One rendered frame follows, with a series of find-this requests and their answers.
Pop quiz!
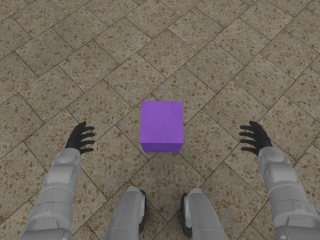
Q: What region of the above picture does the right robot hand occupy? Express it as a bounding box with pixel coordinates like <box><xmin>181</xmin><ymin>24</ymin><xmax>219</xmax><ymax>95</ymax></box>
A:
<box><xmin>239</xmin><ymin>120</ymin><xmax>273</xmax><ymax>156</ymax></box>

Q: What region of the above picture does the carton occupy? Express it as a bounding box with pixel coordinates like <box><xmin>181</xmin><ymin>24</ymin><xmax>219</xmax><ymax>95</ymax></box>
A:
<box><xmin>140</xmin><ymin>101</ymin><xmax>184</xmax><ymax>153</ymax></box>

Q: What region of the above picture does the right robot thigh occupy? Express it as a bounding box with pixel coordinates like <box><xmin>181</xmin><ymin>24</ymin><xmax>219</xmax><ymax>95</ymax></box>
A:
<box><xmin>184</xmin><ymin>193</ymin><xmax>228</xmax><ymax>240</ymax></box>

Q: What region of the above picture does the left robot hand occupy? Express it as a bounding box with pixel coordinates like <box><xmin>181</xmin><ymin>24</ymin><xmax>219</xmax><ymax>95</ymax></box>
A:
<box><xmin>65</xmin><ymin>121</ymin><xmax>96</xmax><ymax>155</ymax></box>

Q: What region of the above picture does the robot left upper arm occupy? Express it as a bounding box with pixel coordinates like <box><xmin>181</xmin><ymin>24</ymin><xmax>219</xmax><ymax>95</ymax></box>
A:
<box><xmin>20</xmin><ymin>227</ymin><xmax>73</xmax><ymax>240</ymax></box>

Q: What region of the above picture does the left robot thigh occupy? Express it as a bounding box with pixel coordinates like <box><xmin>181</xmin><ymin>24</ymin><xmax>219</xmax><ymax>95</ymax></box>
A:
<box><xmin>103</xmin><ymin>191</ymin><xmax>145</xmax><ymax>240</ymax></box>

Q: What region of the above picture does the robot left forearm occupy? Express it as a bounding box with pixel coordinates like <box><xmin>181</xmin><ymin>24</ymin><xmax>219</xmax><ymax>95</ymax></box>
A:
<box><xmin>18</xmin><ymin>148</ymin><xmax>81</xmax><ymax>240</ymax></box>

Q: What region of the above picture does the robot right forearm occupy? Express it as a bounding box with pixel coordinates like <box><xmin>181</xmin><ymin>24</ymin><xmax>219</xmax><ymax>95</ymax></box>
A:
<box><xmin>258</xmin><ymin>146</ymin><xmax>320</xmax><ymax>229</ymax></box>

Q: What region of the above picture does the robot thigh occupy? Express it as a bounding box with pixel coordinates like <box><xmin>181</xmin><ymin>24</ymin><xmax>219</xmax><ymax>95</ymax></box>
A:
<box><xmin>184</xmin><ymin>193</ymin><xmax>228</xmax><ymax>240</ymax></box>
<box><xmin>103</xmin><ymin>191</ymin><xmax>145</xmax><ymax>240</ymax></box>

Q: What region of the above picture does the robot right upper arm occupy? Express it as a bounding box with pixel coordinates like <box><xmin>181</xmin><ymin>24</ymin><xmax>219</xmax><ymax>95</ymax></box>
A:
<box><xmin>273</xmin><ymin>225</ymin><xmax>320</xmax><ymax>240</ymax></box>

